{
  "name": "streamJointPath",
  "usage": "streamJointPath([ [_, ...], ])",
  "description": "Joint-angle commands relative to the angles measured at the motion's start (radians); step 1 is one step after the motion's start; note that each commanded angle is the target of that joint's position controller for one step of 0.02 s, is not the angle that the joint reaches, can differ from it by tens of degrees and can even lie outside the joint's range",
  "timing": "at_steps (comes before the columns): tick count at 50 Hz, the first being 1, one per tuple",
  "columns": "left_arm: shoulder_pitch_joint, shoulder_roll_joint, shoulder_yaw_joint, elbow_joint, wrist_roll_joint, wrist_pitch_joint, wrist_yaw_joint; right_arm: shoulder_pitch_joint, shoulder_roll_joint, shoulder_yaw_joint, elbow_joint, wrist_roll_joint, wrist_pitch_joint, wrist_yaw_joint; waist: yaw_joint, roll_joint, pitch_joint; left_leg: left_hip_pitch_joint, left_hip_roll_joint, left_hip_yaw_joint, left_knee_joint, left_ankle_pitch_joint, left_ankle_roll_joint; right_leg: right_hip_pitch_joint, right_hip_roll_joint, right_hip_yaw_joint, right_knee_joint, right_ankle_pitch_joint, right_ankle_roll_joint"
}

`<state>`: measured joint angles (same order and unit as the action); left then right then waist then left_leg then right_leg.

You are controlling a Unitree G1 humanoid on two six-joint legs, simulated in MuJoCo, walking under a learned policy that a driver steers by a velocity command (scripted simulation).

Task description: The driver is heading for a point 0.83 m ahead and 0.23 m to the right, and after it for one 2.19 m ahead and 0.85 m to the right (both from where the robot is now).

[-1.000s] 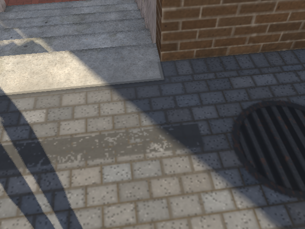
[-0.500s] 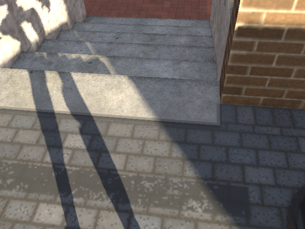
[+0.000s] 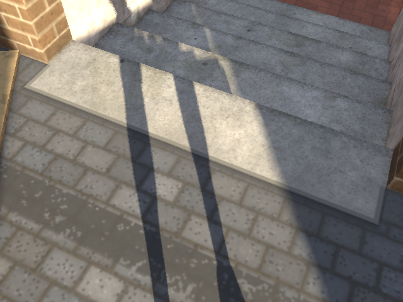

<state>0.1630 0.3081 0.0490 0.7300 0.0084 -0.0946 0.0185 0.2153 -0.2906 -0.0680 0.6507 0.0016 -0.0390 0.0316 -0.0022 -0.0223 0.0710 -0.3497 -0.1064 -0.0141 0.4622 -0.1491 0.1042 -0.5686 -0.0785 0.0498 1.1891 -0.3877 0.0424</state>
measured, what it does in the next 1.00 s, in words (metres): walks ahead, turning right: right foot, then left foot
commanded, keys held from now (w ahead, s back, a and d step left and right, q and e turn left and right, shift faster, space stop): e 0.30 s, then w+e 0.70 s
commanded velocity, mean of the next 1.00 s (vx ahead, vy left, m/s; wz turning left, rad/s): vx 0.29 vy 0.00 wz -0.34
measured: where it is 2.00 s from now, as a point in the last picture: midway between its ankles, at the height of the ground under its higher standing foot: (295, 188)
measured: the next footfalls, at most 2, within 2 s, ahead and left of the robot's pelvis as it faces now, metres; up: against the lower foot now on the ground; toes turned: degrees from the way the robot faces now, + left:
right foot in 0.32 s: +0.22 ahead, -0.14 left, +0.00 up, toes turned -3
left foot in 0.72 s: +0.34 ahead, +0.08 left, +0.00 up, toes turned -20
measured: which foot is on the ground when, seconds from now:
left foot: down 0.00-0.36, up 0.38-0.70, down 0.72-1.00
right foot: up 0.00-0.30, down 0.32-0.72, up 0.74-1.00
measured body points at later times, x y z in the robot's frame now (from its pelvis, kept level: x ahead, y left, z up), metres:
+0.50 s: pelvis +0.15 -0.04 +0.00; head +0.18 -0.06 +0.45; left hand +0.29 +0.22 -0.09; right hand +0.28 -0.33 -0.10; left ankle +0.14 +0.09 -0.68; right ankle +0.18 -0.14 -0.74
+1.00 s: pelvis +0.33 -0.03 +0.01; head +0.35 -0.02 +0.46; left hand +0.60 +0.13 -0.09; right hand +0.23 -0.30 -0.10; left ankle +0.30 +0.09 -0.74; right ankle +0.34 -0.23 -0.65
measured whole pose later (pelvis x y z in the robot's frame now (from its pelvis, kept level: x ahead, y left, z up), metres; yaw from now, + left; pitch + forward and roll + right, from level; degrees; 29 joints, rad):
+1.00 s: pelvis +0.33 -0.03 +0.01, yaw -26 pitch +2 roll +1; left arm 0.22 0.32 0.08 0.62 -0.02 -0.02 -0.01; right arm 0.36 -0.26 -0.06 0.81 -0.02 -0.09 -0.01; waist -0.07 -0.06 -0.01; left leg -0.05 0.00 0.10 0.29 -0.28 0.02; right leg -0.73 -0.07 0.08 1.05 -0.12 0.02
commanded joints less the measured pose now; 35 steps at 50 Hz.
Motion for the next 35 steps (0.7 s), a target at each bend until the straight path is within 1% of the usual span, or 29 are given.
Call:
streamJointPath([
  [1, 0.131, 0.075, 0.022, -0.020, 0.009, 0.022, 0.010, -0.036, -0.136, -0.035, -0.063, -0.006, -0.023, -0.017, 0.053, 0.049, -0.190, 0.123, 0.277, -0.203, -0.136, 0.749, 0.193, -0.002, -0.008, -0.003, -0.091, 0.094, 0.024],
  [3, 0.101, 0.047, 0.011, -0.020, 0.009, 0.026, 0.008, -0.026, -0.114, -0.023, -0.035, -0.001, -0.018, -0.028, 0.039, 0.073, -0.201, 0.128, 0.253, -0.139, -0.134, 0.752, 0.161, 0.009, -0.008, -0.013, -0.208, 0.205, 0.027],
  [5, 0.056, 0.029, 0.001, -0.019, 0.001, 0.024, -0.003, -0.024, -0.089, -0.009, -0.012, -0.004, -0.012, -0.036, 0.017, 0.095, -0.204, 0.133, 0.228, -0.083, -0.140, 0.694, 0.120, 0.059, -0.010, -0.018, -0.348, 0.340, 0.014],
  [7, 0.000, 0.034, 0.000, -0.028, -0.009, 0.020, -0.016, -0.006, -0.095, -0.005, 0.014, -0.014, -0.012, -0.040, -0.015, 0.098, -0.191, 0.154, 0.241, -0.072, -0.149, 0.636, 0.099, 0.095, -0.002, -0.018, -0.448, 0.437, -0.001],
  [8, -0.014, 0.041, 0.002, -0.033, -0.013, 0.020, -0.021, -0.001, -0.101, -0.005, 0.026, -0.020, -0.013, -0.040, -0.023, 0.098, -0.181, 0.168, 0.254, -0.076, -0.151, 0.609, 0.098, 0.104, 0.001, -0.015, -0.478, 0.444, -0.008],
  [10, -0.039, 0.061, 0.010, -0.051, -0.015, 0.022, -0.027, -0.003, -0.112, -0.006, 0.047, -0.025, -0.012, -0.037, -0.031, 0.104, -0.153, 0.212, 0.286, -0.091, -0.136, 0.585, 0.106, 0.087, 0.009, -0.012, -0.516, 0.368, -0.026],
  [12, -0.066, 0.086, 0.021, -0.080, -0.014, 0.026, -0.034, -0.004, -0.137, -0.015, 0.062, -0.017, -0.001, -0.040, -0.036, 0.110, -0.126, 0.275, 0.320, -0.115, -0.086, 0.591, 0.116, 0.029, 0.026, -0.021, -0.529, 0.229, -0.046],
  [13, -0.067, 0.088, 0.023, -0.092, -0.013, 0.029, -0.039, -0.003, -0.143, -0.019, 0.066, -0.009, 0.008, -0.046, -0.035, 0.111, -0.119, 0.301, 0.336, -0.127, -0.054, 0.591, 0.117, 0.012, 0.032, -0.027, -0.540, 0.176, -0.056],
  [14, -0.057, 0.083, 0.024, -0.099, -0.012, 0.031, -0.044, -0.005, -0.144, -0.020, 0.066, 0.000, 0.019, -0.054, -0.028, 0.111, -0.117, 0.321, 0.344, -0.135, -0.017, 0.594, 0.112, 0.013, 0.040, -0.038, -0.569, 0.156, -0.067],
  [15, -0.031, 0.078, 0.025, -0.099, -0.013, 0.032, -0.049, -0.012, -0.143, -0.021, 0.063, 0.010, 0.029, -0.063, -0.011, 0.104, -0.122, 0.326, 0.335, -0.128, 0.029, 0.603, 0.093, 0.052, 0.052, -0.053, -0.635, 0.202, -0.084],
  [16, 0.006, 0.090, 0.031, -0.097, -0.011, 0.034, -0.048, 0.002, -0.147, -0.024, 0.062, 0.012, 0.034, -0.070, 0.005, 0.082, -0.154, 0.299, 0.305, -0.106, 0.084, 0.561, 0.058, 0.154, 0.055, -0.037, -0.702, 0.353, -0.114],
  [17, 0.056, 0.148, 0.050, -0.094, -0.007, 0.038, -0.039, 0.020, -0.132, -0.023, 0.045, -0.005, 0.028, -0.074, -0.001, -0.014, -0.222, 0.214, 0.222, -0.043, 0.220, 0.411, 0.008, 0.312, -0.014, 0.084, -0.692, 0.617, -0.170],
  [18, 0.111, 0.212, 0.072, -0.091, -0.015, 0.045, -0.031, 0.024, -0.091, -0.011, 0.010, -0.024, 0.014, -0.069, -0.014, -0.172, -0.282, -0.048, 0.061, 0.061, 0.437, 0.052, -0.071, 0.520, -0.148, 0.322, -0.713, 0.629, -0.321],
  [19, 0.236, 0.166, 0.068, -0.071, -0.023, 0.053, -0.028, -0.066, -0.090, -0.004, -0.014, -0.032, 0.002, -0.055, 0.088, -0.254, -0.304, -0.302, -0.013, -0.001, 0.624, -0.489, -0.098, 0.672, -0.254, 0.577, -0.845, 0.405, -0.427],
  [20, 0.240, 0.134, 0.052, -0.068, -0.019, 0.044, -0.025, -0.063, -0.094, -0.007, -0.017, -0.003, -0.010, -0.034, 0.074, -0.166, -0.277, -0.385, 0.050, -0.098, 0.713, -0.480, -0.086, 0.661, -0.252, 0.599, -0.884, 0.110, -0.394],
  [21, 0.193, 0.120, 0.051, -0.085, -0.020, 0.040, -0.022, -0.087, -0.087, -0.006, -0.015, 0.015, -0.013, -0.023, 0.060, -0.097, -0.208, -0.416, 0.090, -0.100, 0.719, -0.393, -0.082, 0.593, -0.210, 0.543, -0.908, -0.074, -0.352],
  [22, 0.150, 0.119, 0.050, -0.094, -0.024, 0.041, -0.020, -0.106, -0.092, -0.009, -0.020, 0.012, -0.016, -0.017, 0.038, -0.052, -0.132, -0.416, 0.118, -0.088, 0.635, -0.340, -0.080, 0.489, -0.185, 0.496, -0.943, -0.134, -0.318],
  [23, 0.109, 0.111, 0.046, -0.112, -0.022, 0.043, -0.015, -0.118, -0.103, -0.017, -0.018, -0.001, -0.019, -0.019, 0.022, -0.044, -0.109, -0.364, 0.139, -0.078, 0.552, -0.286, -0.085, 0.418, -0.154, 0.449, -0.963, -0.111, -0.293],
  [24, 0.084, 0.119, 0.049, -0.125, -0.017, 0.050, -0.011, -0.119, -0.087, -0.014, -0.017, -0.007, -0.025, -0.019, 0.011, -0.061, -0.102, -0.293, 0.125, -0.048, 0.482, -0.250, -0.097, 0.353, -0.109, 0.399, -0.977, -0.066, -0.281],
  [25, 0.079, 0.129, 0.054, -0.132, -0.013, 0.055, -0.006, -0.116, -0.072, -0.011, -0.013, -0.009, -0.031, -0.018, 0.011, -0.083, -0.110, -0.240, 0.108, -0.026, 0.429, -0.216, -0.111, 0.321, -0.081, 0.360, -0.980, -0.017, -0.279],
  [26, 0.083, 0.136, 0.058, -0.135, -0.014, 0.057, -0.001, -0.113, -0.061, -0.008, -0.008, -0.009, -0.036, -0.018, 0.014, -0.100, -0.125, -0.196, 0.097, -0.018, 0.376, -0.187, -0.122, 0.306, -0.063, 0.328, -0.973, 0.017, -0.278],
  [27, 0.087, 0.142, 0.061, -0.136, -0.017, 0.058, 0.003, -0.116, -0.051, -0.004, -0.006, -0.007, -0.039, -0.019, 0.017, -0.110, -0.133, -0.155, 0.088, -0.014, 0.319, -0.162, -0.129, 0.290, -0.048, 0.305, -0.963, 0.032, -0.274],
  [29, 0.111, 0.155, 0.067, -0.136, -0.025, 0.061, 0.005, -0.141, -0.047, 0.001, -0.011, 0.000, -0.045, -0.017, 0.034, -0.124, -0.136, -0.107, 0.073, -0.012, 0.224, -0.130, -0.138, 0.274, -0.044, 0.311, -0.944, 0.016, -0.271],
  [31, 0.134, 0.161, 0.069, -0.135, -0.028, 0.068, 0.004, -0.157, -0.062, -0.003, -0.018, 0.011, -0.054, -0.014, 0.043, -0.132, -0.136, -0.068, 0.062, -0.018, 0.156, -0.104, -0.137, 0.266, -0.051, 0.349, -0.930, -0.027, -0.268],
  [32, 0.138, 0.160, 0.069, -0.136, -0.029, 0.071, 0.003, -0.155, -0.069, -0.006, -0.019, 0.016, -0.059, -0.013, 0.040, -0.136, -0.134, -0.039, 0.059, -0.022, 0.123, -0.095, -0.133, 0.259, -0.052, 0.369, -0.919, -0.051, -0.263],
  [33, 0.135, 0.154, 0.067, -0.138, -0.030, 0.074, 0.002, -0.138, -0.073, -0.010, -0.015, 0.020, -0.065, -0.012, 0.025, -0.136, -0.132, 0.009, 0.058, -0.024, 0.080, -0.075, -0.127, 0.245, -0.048, 0.386, -0.904, -0.079, -0.252],
  [34, 0.124, 0.142, 0.063, -0.142, -0.032, 0.077, 0.002, -0.108, -0.075, -0.014, -0.006, 0.021, -0.071, -0.013, -0.001, -0.131, -0.129, 0.077, 0.060, -0.022, 0.029, -0.044, -0.118, 0.216, -0.032, 0.393, -0.878, -0.111, -0.234],
  [35, 0.123, 0.124, 0.057, -0.144, -0.031, 0.079, 0.005, -0.072, -0.081, -0.021, 0.002, 0.021, -0.074, -0.017, -0.027, -0.114, -0.127, 0.154, 0.076, -0.025, -0.013, -0.056, -0.109, 0.177, -0.008, 0.388, -0.832, -0.152, -0.205],
])
Keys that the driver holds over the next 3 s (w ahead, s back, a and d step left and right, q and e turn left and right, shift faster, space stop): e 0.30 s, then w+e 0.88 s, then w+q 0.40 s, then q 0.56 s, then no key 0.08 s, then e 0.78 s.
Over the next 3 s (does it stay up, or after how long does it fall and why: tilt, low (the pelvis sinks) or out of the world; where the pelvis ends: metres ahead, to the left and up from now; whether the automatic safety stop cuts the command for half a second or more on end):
stays up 0.83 -0.30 0.02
